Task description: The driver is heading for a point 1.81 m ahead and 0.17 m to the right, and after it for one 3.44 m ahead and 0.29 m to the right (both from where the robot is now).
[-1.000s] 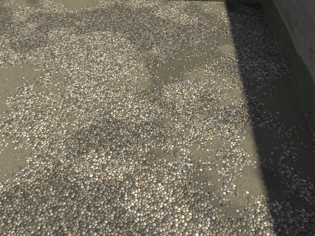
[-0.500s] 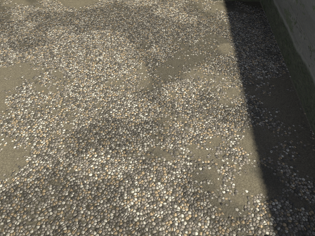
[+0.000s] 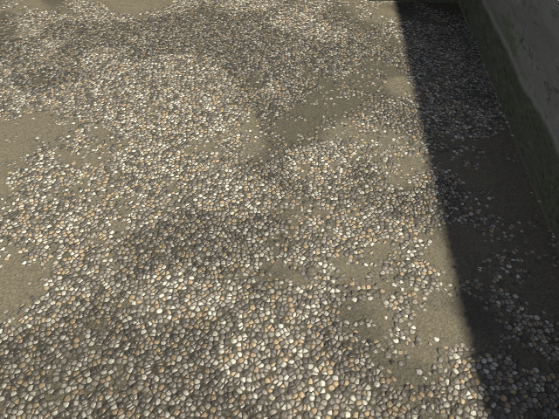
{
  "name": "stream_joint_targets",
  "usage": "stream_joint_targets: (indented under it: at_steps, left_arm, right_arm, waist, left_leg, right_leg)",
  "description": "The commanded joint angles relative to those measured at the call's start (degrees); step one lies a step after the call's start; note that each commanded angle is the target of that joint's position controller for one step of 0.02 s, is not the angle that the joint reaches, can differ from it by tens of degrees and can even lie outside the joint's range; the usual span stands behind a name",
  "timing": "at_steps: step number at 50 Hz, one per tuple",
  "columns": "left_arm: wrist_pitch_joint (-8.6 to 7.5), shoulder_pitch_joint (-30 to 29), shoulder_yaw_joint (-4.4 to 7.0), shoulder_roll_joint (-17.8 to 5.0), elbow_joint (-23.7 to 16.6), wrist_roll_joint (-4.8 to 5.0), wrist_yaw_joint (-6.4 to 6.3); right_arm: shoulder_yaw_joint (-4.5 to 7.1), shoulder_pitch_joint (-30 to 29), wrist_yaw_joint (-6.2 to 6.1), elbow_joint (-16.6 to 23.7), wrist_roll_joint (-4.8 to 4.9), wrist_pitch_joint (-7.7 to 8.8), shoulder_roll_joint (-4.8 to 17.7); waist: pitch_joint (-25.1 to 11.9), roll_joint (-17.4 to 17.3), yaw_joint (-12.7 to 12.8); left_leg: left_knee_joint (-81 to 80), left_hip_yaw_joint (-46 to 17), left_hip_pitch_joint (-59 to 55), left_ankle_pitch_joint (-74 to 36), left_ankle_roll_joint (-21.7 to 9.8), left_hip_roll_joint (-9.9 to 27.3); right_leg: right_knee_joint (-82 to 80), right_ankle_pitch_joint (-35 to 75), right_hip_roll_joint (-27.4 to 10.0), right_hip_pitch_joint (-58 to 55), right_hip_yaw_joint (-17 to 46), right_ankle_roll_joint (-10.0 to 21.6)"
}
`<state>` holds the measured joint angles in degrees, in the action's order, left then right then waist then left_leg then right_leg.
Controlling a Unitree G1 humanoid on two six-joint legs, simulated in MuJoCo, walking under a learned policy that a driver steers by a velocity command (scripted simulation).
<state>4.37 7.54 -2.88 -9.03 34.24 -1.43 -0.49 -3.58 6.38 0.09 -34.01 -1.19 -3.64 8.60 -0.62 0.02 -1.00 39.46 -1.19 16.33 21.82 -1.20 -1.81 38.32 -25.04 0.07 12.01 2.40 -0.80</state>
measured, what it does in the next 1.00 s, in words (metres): stands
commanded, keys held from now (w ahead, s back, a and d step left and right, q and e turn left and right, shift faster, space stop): w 1.00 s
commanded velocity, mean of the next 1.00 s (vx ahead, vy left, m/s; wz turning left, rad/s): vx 0.50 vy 0.00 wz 0.00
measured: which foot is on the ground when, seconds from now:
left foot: down 0.00-1.00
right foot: down 0.00-1.00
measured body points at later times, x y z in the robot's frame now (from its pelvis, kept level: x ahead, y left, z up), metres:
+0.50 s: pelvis +0.00 +0.00 +0.00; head -0.01 +0.00 +0.45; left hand +0.19 +0.20 -0.08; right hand +0.19 -0.20 -0.08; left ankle -0.01 +0.11 -0.72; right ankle -0.05 -0.13 -0.72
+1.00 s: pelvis +0.00 +0.00 +0.00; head -0.01 +0.00 +0.45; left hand +0.19 +0.20 -0.08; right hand +0.19 -0.20 -0.08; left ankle -0.01 +0.11 -0.72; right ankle -0.05 -0.13 -0.72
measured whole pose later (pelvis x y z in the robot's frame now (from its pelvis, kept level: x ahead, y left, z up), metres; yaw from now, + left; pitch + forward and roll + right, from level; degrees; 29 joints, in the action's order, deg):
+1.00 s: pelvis +0.00 +0.00 +0.00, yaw +0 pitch -1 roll +0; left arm 4.5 7.5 -3.0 -9.0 34.3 -1.5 -0.5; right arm -3.6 6.9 0.2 -33.7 -1.4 -3.4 8.5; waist -0.8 -0.1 -1.1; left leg 40.0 -0.3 16.7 22.2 -1.2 -1.3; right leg 38.8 -25.2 0.2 12.4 2.8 -0.9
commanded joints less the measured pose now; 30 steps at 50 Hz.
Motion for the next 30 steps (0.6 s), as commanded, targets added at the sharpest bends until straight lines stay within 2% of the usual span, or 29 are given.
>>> stream_joint_targets:
  at_steps: [1,2,3,4,5,6,7,8,9,10,11,12,13,14,15,16,17,18,19,20,21,23,24,25,26,27,28,29,30]
  left_arm:
    - [-0.63,-5.7,1.24,-4.4,-5.7,-0.12,-0.03]
    - [-1.15,-2.7,1.34,-4.0,-4.4,-0.06,-0.2]
    - [-1.24,-3.4,0.93,-3.3,-4.8,-0.02,-0.15]
    - [-0.75,-6.4,0.81,-3.7,-6.1,0.06,-0.04]
    - [-0.63,-5.7,1.23,-4.4,-5.7,-0.13,-0.04]
    - [-1.15,-2.7,1.33,-4.0,-4.4,-0.06,-0.2]
    - [-1.24,-3.4,0.92,-3.3,-4.8,-0.02,-0.15]
    - [-0.75,-6.4,0.8,-3.7,-6.1,0.06,-0.04]
    - [-0.63,-5.8,1.22,-4.4,-5.7,-0.14,-0.04]
    - [-1.14,-2.7,1.32,-4.0,-4.4,-0.06,-0.21]
    - [-1.23,-3.5,0.91,-3.3,-4.8,-0.02,-0.15]
    - [-0.75,-6.4,0.79,-3.7,-6.1,0.05,-0.04]
    - [-0.62,-5.8,1.21,-4.4,-5.7,-0.14,-0.04]
    - [-1.14,-2.7,1.3,-4.0,-4.4,-0.06,-0.21]
    - [-1.23,-3.5,0.9,-3.3,-4.8,-0.02,-0.15]
    - [-0.74,-6.5,0.79,-3.7,-6.1,0.04,-0.04]
    - [-0.62,-5.8,1.2,-4.4,-5.7,-0.15,-0.04]
    - [-1.13,-2.7,1.29,-4.0,-4.4,-0.06,-0.21]
    - [-1.23,-3.5,0.89,-3.2,-4.7,-0.02,-0.16]
    - [-1.34,-3.8,0.82,-3.2,-4.7,-0.06,-0.13]
    - [-0.79,-6.6,0.82,-3.9,-6.1,0.1,-0.01]
    - [-0.55,-5.3,1.18,-4.3,-5.7,-0.19,-0.05]
    - [-1.21,-2.3,1.25,-3.9,-4.3,-0.09,-0.27]
    - [-1.34,-3.3,0.9,-3.3,-4.6,0.0,-0.22]
    - [-1.37,-3.9,0.87,-3.3,-4.7,-0.01,-0.18]
    - [-0.74,-6.7,0.8,-3.9,-6.1,0.13,-0.04]
    - [-0.54,-5.8,1.15,-4.4,-5.7,-0.13,-0.02]
    - [-0.48,-5.3,1.15,-4.3,-5.7,-0.21,-0.03]
    - [-1.14,-2.3,1.23,-3.8,-4.3,-0.1,-0.25]
  right_arm:
    - [1.01,-5.7,0.46,5.9,-0.65,1.23,3.1]
    - [1.05,-2.5,-0.37,4.5,0.12,1.11,3.7]
    - [1.08,-4.5,-0.57,5.0,0.42,0.88,4.0]
    - [0.98,-7.5,0.24,6.5,-0.18,1.04,3.5]
    - [1.0,-5.6,0.46,6.0,-0.66,1.25,3.1]
    - [1.04,-2.4,-0.37,4.6,0.11,1.13,3.7]
    - [1.07,-4.5,-0.57,5.0,0.42,0.9,3.9]
    - [0.97,-7.5,0.24,6.5,-0.18,1.06,3.5]
    - [0.99,-5.5,0.46,6.0,-0.66,1.27,3.1]
    - [1.03,-2.4,-0.38,4.6,0.11,1.15,3.6]
    - [1.06,-4.4,-0.57,5.0,0.42,0.92,3.9]
    - [0.96,-7.4,0.24,6.5,-0.18,1.08,3.4]
    - [0.98,-5.5,0.45,6.0,-0.66,1.29,3.1]
    - [1.02,-2.3,-0.38,4.6,0.11,1.17,3.6]
    - [1.05,-4.3,-0.58,5.1,0.42,0.94,3.9]
    - [0.96,-7.3,0.23,6.6,-0.18,1.1,3.4]
    - [0.97,-5.4,0.45,6.1,-0.67,1.31,3.0]
    - [1.01,-2.2,-0.38,4.6,0.11,1.19,3.6]
    - [1.04,-4.2,-0.58,5.1,0.42,0.96,3.9]
    - [1.06,-4.9,-0.68,5.4,0.41,0.83,3.8]
    - [0.94,-7.3,0.2,6.7,-0.14,0.99,3.4]
    - [0.97,-4.5,0.55,5.8,-0.81,1.42,3.1]
    - [1.03,-1.7,-0.4,4.5,0.06,1.41,3.6]
    - [1.09,-4.0,-0.63,5.0,0.43,1.17,3.9]
    - [1.1,-4.8,-0.73,5.4,0.47,0.91,3.9]
    - [0.93,-7.4,0.17,6.7,-0.06,0.99,3.4]
    - [0.93,-5.2,0.43,6.2,-0.66,1.17,3.0]
    - [0.95,-4.4,0.55,5.8,-0.8,1.4,3.1]
    - [1.01,-1.6,-0.4,4.5,0.06,1.4,3.5]
  waist:
    - [-3.5,0.2,-0.9]
    - [-7.5,0.3,0.3]
    - [-3.7,-0.7,0.8]
    - [-0.2,-0.8,-0.4]
    - [-3.5,0.2,-0.9]
    - [-7.5,0.3,0.3]
    - [-3.7,-0.7,0.8]
    - [-0.2,-0.8,-0.4]
    - [-3.5,0.2,-0.9]
    - [-7.5,0.3,0.3]
    - [-3.7,-0.7,0.8]
    - [-0.2,-0.8,-0.4]
    - [-3.5,0.2,-0.9]
    - [-7.6,0.3,0.3]
    - [-3.7,-0.7,0.8]
    - [-0.2,-0.8,-0.4]
    - [-3.5,0.2,-0.9]
    - [-7.6,0.3,0.3]
    - [-3.7,-0.7,0.8]
    - [-2.9,-0.8,0.7]
    - [0.4,-0.7,-0.5]
    - [-4.1,0.0,-0.9]
    - [-8.8,0.4,0.3]
    - [-4.6,-0.5,0.7]
    - [-3.0,-0.6,0.7]
    - [0.5,-0.7,-0.4]
    - [-2.8,0.0,-0.9]
    - [-4.0,-0.1,-0.9]
    - [-8.8,0.3,0.4]
  left_leg:
    - [-4.7,-0.9,0.0,-22.8,-1.7,2.9]
    - [-7.1,-2.6,-1.1,-13.1,-1.7,2.7]
    - [-7.9,-3.0,0.7,-11.9,-1.7,2.7]
    - [-5.2,-1.1,1.6,-21.6,-1.7,2.8]
    - [-4.6,-0.8,0.0,-22.7,-1.7,2.9]
    - [-7.0,-2.6,-1.0,-13.0,-1.7,2.8]
    - [-7.8,-3.0,0.7,-11.9,-1.7,2.7]
    - [-5.2,-1.1,1.7,-21.6,-1.7,2.9]
    - [-4.6,-0.8,0.0,-22.7,-1.7,2.9]
    - [-7.0,-2.5,-1.0,-13.0,-1.7,2.8]
    - [-7.8,-2.9,0.8,-11.8,-1.7,2.8]
    - [-5.2,-1.0,1.7,-21.5,-1.7,2.9]
    - [-4.6,-0.7,0.1,-22.6,-1.7,3.0]
    - [-7.0,-2.4,-1.0,-12.9,-1.7,2.9]
    - [-7.8,-2.9,0.8,-11.8,-1.7,2.8]
    - [-5.1,-1.0,1.7,-21.5,-1.7,2.9]
    - [-4.5,-0.7,0.1,-22.6,-1.7,3.0]
    - [-7.0,-2.4,-1.0,-12.9,-1.7,2.9]
    - [-7.8,-2.8,0.8,-11.7,-1.7,2.9]
    - [-8.0,-3.0,0.9,-11.1,-1.8,2.9]
    - [-5.2,-1.0,1.9,-21.3,-1.7,3.0]
    - [-4.2,-0.4,0.1,-22.9,-1.7,2.9]
    - [-6.7,-2.2,-1.6,-13.1,-1.7,2.8]
    - [-7.5,-2.7,0.1,-12.1,-1.8,2.9]
    - [-7.9,-2.9,0.7,-11.5,-1.8,3.0]
    - [-5.1,-0.9,2.0,-21.5,-1.7,3.1]
    - [-4.5,-0.5,0.6,-22.4,-1.7,3.0]
    - [-4.1,-0.3,0.2,-23.0,-1.6,3.0]
    - [-6.7,-2.1,-1.6,-13.1,-1.7,2.9]
  right_leg:
    - [-3.8,22.7,-1.6,-0.5,1.8,1.7]
    - [-4.2,11.8,-0.4,-3.7,0.5,1.5]
    - [-4.9,10.8,-0.2,-1.9,0.5,1.4]
    - [-4.5,21.5,-1.4,1.0,1.7,1.5]
    - [-3.8,22.7,-1.5,-0.4,1.9,1.6]
    - [-4.2,11.8,-0.3,-3.6,0.5,1.5]
    - [-4.9,10.7,-0.2,-1.8,0.6,1.4]
    - [-4.4,21.5,-1.4,1.0,1.8,1.5]
    - [-3.8,22.7,-1.5,-0.4,1.9,1.6]
    - [-4.1,11.8,-0.3,-3.6,0.6,1.5]
    - [-4.8,10.7,-0.2,-1.8,0.6,1.4]
    - [-4.4,21.5,-1.4,1.1,1.8,1.5]
    - [-3.7,22.7,-1.5,-0.3,1.9,1.6]
    - [-4.1,11.8,-0.3,-3.5,0.6,1.5]
    - [-4.8,10.7,-0.2,-1.7,0.6,1.4]
    - [-4.4,21.5,-1.3,1.1,1.8,1.5]
    - [-3.7,22.7,-1.5,-0.3,1.9,1.6]
    - [-4.1,11.8,-0.3,-3.5,0.6,1.5]
    - [-4.8,10.7,-0.1,-1.7,0.6,1.4]
    - [-5.1,10.3,-0.2,-1.2,0.9,1.5]
    - [-4.3,21.5,-1.3,1.4,1.9,1.5]
    - [-3.4,23.7,-1.5,-0.6,1.9,1.6]
    - [-4.1,12.4,-0.4,-3.9,0.7,1.4]
    - [-4.8,11.0,-0.1,-2.1,0.7,1.4]
    - [-5.0,10.3,-0.1,-1.3,0.9,1.5]
    - [-4.2,21.5,-1.2,1.5,1.8,1.5]
    - [-3.6,22.9,-1.4,0.1,2.0,1.6]
    - [-3.3,23.6,-1.4,-0.5,1.8,1.5]
    - [-4.0,12.3,-0.3,-3.9,0.7,1.4]
Velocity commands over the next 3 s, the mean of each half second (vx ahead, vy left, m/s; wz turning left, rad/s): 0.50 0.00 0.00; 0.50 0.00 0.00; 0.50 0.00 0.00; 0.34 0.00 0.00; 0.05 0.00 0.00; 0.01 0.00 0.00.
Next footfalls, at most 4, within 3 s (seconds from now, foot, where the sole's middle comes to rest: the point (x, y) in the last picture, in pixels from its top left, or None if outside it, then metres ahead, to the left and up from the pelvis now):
none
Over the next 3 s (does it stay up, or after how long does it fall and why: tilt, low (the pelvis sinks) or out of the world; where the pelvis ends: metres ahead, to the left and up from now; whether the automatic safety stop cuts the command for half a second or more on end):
stays up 0.00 -0.02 0.03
